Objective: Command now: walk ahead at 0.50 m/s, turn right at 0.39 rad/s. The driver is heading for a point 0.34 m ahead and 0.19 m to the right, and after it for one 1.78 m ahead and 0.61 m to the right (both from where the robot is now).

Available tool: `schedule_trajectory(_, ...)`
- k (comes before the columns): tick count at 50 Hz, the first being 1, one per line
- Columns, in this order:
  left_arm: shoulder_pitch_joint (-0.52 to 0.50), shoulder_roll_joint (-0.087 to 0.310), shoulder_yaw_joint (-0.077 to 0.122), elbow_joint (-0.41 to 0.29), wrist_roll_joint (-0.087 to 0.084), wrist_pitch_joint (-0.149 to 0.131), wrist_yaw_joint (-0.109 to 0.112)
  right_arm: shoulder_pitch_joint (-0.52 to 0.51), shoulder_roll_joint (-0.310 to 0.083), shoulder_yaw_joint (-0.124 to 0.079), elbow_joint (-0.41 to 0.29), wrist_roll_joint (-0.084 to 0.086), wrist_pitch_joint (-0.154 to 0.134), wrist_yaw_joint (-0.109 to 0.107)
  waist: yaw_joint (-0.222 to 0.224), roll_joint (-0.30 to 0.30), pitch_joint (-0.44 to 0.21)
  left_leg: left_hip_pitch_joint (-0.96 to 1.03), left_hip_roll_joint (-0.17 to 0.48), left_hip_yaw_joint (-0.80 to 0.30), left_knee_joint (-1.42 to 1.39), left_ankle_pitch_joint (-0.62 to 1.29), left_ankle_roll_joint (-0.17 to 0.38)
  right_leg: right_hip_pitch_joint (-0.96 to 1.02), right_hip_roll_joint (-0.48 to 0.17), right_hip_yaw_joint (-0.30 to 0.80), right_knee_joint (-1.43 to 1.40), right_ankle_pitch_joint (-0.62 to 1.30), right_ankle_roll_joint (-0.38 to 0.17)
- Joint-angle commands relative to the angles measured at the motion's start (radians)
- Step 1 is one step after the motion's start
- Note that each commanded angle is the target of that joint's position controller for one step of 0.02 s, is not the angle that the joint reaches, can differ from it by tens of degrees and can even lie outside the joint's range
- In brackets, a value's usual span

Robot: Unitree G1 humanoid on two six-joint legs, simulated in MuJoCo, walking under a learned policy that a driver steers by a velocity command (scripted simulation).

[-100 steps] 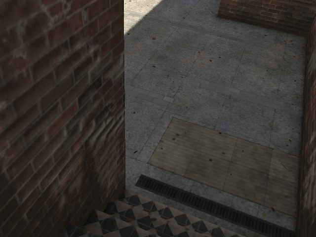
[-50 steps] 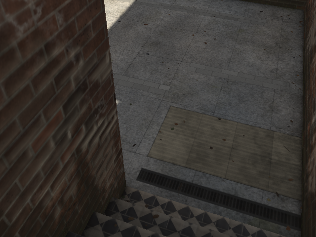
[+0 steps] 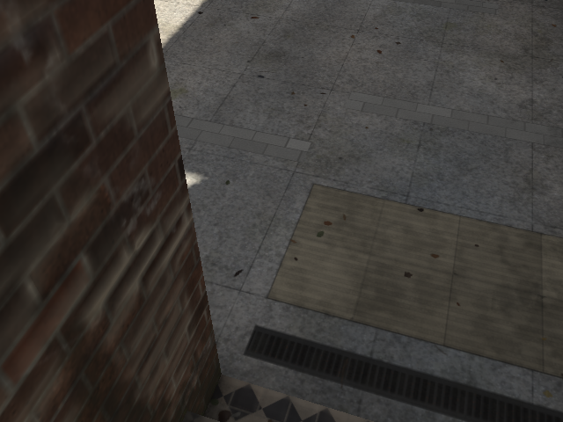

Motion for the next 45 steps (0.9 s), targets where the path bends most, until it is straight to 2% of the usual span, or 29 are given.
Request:
schedule_trajectory(1,0.068,-0.012,-0.006,-0.016,0.037,0.014,-0.001,0.007,0.033,0.053,-0.065,0.047,-0.082,-0.046,0.051,0.098,0.114,-0.347,0.273,-0.177,-0.163,0.530,0.191,0.042,-0.103,-0.022,-0.470,0.392,0.047)
schedule_trajectory(2,0.144,-0.054,-0.031,0.029,0.048,0.007,-0.037,0.030,-0.031,0.042,-0.050,0.037,-0.092,-0.055,0.089,0.146,0.045,-0.390,0.227,-0.154,-0.087,0.497,0.162,0.152,-0.064,-0.064,-0.352,0.441,0.054)
schedule_trajectory(4,-0.049,-0.008,-0.032,-0.050,0.085,0.000,-0.040,0.156,0.032,0.071,0.007,0.033,-0.116,-0.081,-0.015,0.072,0.035,-0.139,0.302,-0.219,-0.013,0.376,0.154,-0.105,-0.132,0.043,-0.629,0.583,0.047)
schedule_trajectory(5,-0.076,0.016,-0.036,-0.048,0.057,-0.007,-0.026,0.188,0.023,0.075,0.013,0.047,-0.119,-0.090,-0.039,0.016,0.036,-0.117,0.293,-0.174,0.072,0.276,0.135,-0.086,-0.135,0.054,-0.842,0.814,0.068)
schedule_trajectory(9,-0.123,0.044,-0.028,-0.065,0.079,0.020,-0.011,0.117,-0.051,0.062,-0.014,0.013,-0.088,-0.045,0.027,0.108,0.114,-0.409,0.291,-0.144,0.175,0.082,0.085,0.316,-0.030,-0.115,-0.736,0.694,0.067)
schedule_trajectory(11,-0.351,0.078,-0.024,-0.136,0.056,0.014,-0.010,0.175,-0.016,0.059,-0.024,0.088,-0.073,-0.087,-0.116,0.046,0.192,-0.017,0.348,-0.224,0.240,0.077,0.065,-0.025,-0.097,-0.070,-1.145,0.469,0.067)
schedule_trajectory(12,-0.413,0.040,-0.034,-0.158,0.068,0.012,-0.001,0.255,-0.054,0.051,-0.004,0.080,-0.058,-0.101,-0.156,0.101,0.167,0.022,0.332,-0.243,0.245,0.130,0.091,0.090,-0.050,-0.166,-1.144,0.449,0.057)
schedule_trajectory(14,0.006,0.025,-0.016,-0.016,0.078,0.013,0.005,0.168,-0.101,0.032,0.003,-0.015,-0.031,-0.052,0.039,0.186,0.113,-0.165,0.343,-0.190,0.524,0.398,0.042,0.532,-0.057,-0.152,-1.023,0.537,-0.005)
schedule_trajectory(15,0.080,0.123,0.027,0.044,0.058,-0.004,0.008,0.106,-0.077,0.027,-0.021,0.056,-0.009,-0.030,0.055,-0.008,0.129,-0.120,0.271,-0.140,0.714,0.278,0.029,0.575,-0.053,-0.172,-1.429,0.411,0.005)
schedule_trajectory(16,0.409,0.172,0.070,0.165,0.045,-0.015,0.019,0.062,-0.196,-0.008,-0.021,0.046,0.010,0.003,0.228,-0.171,0.044,-0.223,0.128,-0.023,1.198,0.130,-0.007,0.920,-0.004,-0.272,-1.542,0.642,-0.058)
schedule_trajectory(17,0.538,0.258,0.086,0.212,0.030,-0.011,0.025,0.147,-0.098,-0.009,-0.057,0.057,0.009,0.066,0.166,-0.305,-0.174,-0.669,-0.009,-0.025,1.588,-0.500,-0.056,1.405,-0.158,-0.031,-1.054,1.275,-0.234)
schedule_trajectory(18,0.519,0.310,0.103,0.189,0.034,-0.033,0.036,-0.058,-0.061,0.001,-0.210,0.088,-0.017,0.086,0.188,-0.190,-0.237,-0.925,0.013,-0.073,1.574,-0.506,-0.062,1.555,-0.269,0.113,-0.993,1.453,-0.286)
schedule_trajectory(20,0.272,0.204,0.071,0.117,0.033,-0.032,0.030,-0.252,-0.041,0.014,-0.374,0.146,-0.048,0.040,0.111,0.067,-0.051,-1.156,0.115,-0.197,1.197,-0.399,-0.077,1.196,-0.401,0.271,-1.022,0.900,-0.291)
schedule_trajectory(21,0.189,0.099,0.038,0.128,0.060,-0.007,0.013,-0.151,-0.025,0.018,-0.346,0.148,-0.040,-0.011,0.019,-0.002,0.046,-1.112,0.172,-0.241,1.143,-0.270,-0.060,0.892,-0.431,0.361,-1.111,0.630,-0.323)
schedule_trajectory(22,0.142,-0.093,-0.028,0.101,0.081,-0.002,0.015,-0.049,0.023,0.043,-0.270,0.094,-0.016,-0.038,-0.027,0.101,0.169,-0.966,0.263,-0.288,0.782,0.107,-0.038,0.560,-0.368,0.216,-1.158,0.608,-0.228)
schedule_trajectory(23,0.054,-0.112,-0.038,0.049,0.033,-0.009,0.024,0.055,0.017,0.038,-0.207,0.078,0.003,-0.022,-0.082,0.081,0.187,-0.633,0.206,-0.160,0.463,0.530,-0.029,0.200,-0.203,0.030,-1.137,0.571,-0.190)
schedule_trajectory(25,-0.099,0.021,-0.022,-0.037,0.078,-0.046,0.016,0.020,0.039,0.046,-0.206,0.084,0.003,0.014,-0.145,-0.113,0.095,0.030,0.082,-0.002,0.637,0.719,-0.055,-0.339,-0.012,-0.074,-1.071,0.343,-0.152)
schedule_trajectory(28,0.083,0.088,-0.023,-0.017,0.038,-0.066,0.071,-0.153,-0.094,0.031,-0.258,0.070,0.006,0.019,0.012,0.090,0.098,-0.285,0.143,-0.235,0.125,1.038,-0.087,0.049,-0.038,0.081,-0.832,0.010,-0.078)
schedule_trajectory(29,0.128,0.057,-0.042,-0.016,0.052,-0.054,0.085,-0.233,-0.058,0.045,-0.284,0.074,0.018,0.009,0.035,0.079,0.099,-0.172,0.133,-0.205,-0.028,1.130,-0.086,0.017,-0.019,0.095,-0.778,-0.123,-0.071)
schedule_trajectory(33,0.169,0.076,-0.053,-0.077,0.046,0.017,0.058,-0.203,-0.054,0.042,-0.314,0.086,0.042,0.005,0.034,-0.008,0.134,-0.063,0.127,-0.176,-0.350,0.933,-0.046,0.154,-0.059,0.364,-0.664,-0.042,-0.122)
schedule_trajectory(35,0.132,0.118,-0.052,-0.085,0.027,0.030,0.027,-0.009,-0.122,-0.007,-0.284,0.110,0.023,-0.017,-0.061,0.039,0.052,0.300,0.092,-0.063,-0.470,0.869,-0.004,0.087,-0.006,0.344,-0.476,0.123,-0.099)
schedule_trajectory(36,0.168,0.144,-0.033,-0.069,0.043,0.036,-0.015,0.171,-0.224,-0.066,-0.233,0.106,0.021,-0.036,-0.142,0.121,-0.046,0.541,0.148,-0.077,-0.446,0.814,0.067,0.035,0.074,0.211,-0.183,0.148,-0.002)
schedule_trajectory(37,0.367,-0.030,-0.051,-0.100,-0.002,0.012,-0.042,0.123,-0.350,-0.096,-0.295,0.114,0.025,-0.029,-0.005,0.369,-0.378,0.961,0.384,-0.173,0.054,1.575,0.335,-0.276,0.199,-0.021,0.331,-0.535,0.088)
schedule_trajectory(38,0.275,0.058,-0.043,-0.206,-0.035,0.023,-0.032,0.095,-0.367,-0.103,-0.316,0.109,0.022,0.006,-0.062,0.277,-0.364,0.921,0.470,-0.341,-0.004,1.569,0.392,-0.549,0.197,-0.078,0.682,-0.741,0.109)
schedule_trajectory(40,0.087,0.032,-0.066,-0.367,-0.023,0.026,0.012,0.000,-0.348,-0.101,-0.317,0.111,0.021,0.034,-0.012,0.114,-0.250,0.577,0.621,-0.489,-0.151,1.096,0.434,-0.633,0.081,-0.065,0.735,-0.585,0.129)
schedule_trajectory(41,0.038,-0.046,-0.095,-0.393,-0.015,0.037,0.024,-0.092,-0.235,-0.064,-0.333,0.086,0.004,0.012,0.017,-0.006,-0.106,0.349,0.597,-0.417,-0.257,0.852,0.372,-0.594,-0.036,0.020,0.525,-0.339,0.144)
schedule_trajectory(43,0.153,-0.078,-0.102,-0.347,-0.042,0.079,-0.005,-0.085,-0.104,0.000,-0.291,0.081,-0.025,0.000,0.104,0.028,0.059,-0.102,0.449,-0.245,-0.384,0.666,0.248,-0.246,-0.056,-0.056,0.414,-0.320,0.173)
schedule_trajectory(44,0.157,-0.093,-0.103,-0.352,-0.050,0.093,-0.024,-0.066,-0.144,0.004,-0.264,0.087,-0.037,-0.017,0.106,0.054,0.105,-0.199,0.364,-0.191,-0.407,0.458,0.181,-0.209,-0.029,-0.106,0.448,-0.378,0.182)
schedule_trajectory(45,0.205,-0.075,-0.098,-0.316,-0.013,0.099,-0.040,-0.139,-0.046,0.042,-0.281,0.115,-0.050,-0.047,0.088,0.007,0.089,-0.234,0.218,-0.134,-0.343,0.137,0.077,-0.214,-0.070,-0.081,0.221,-0.029,0.201)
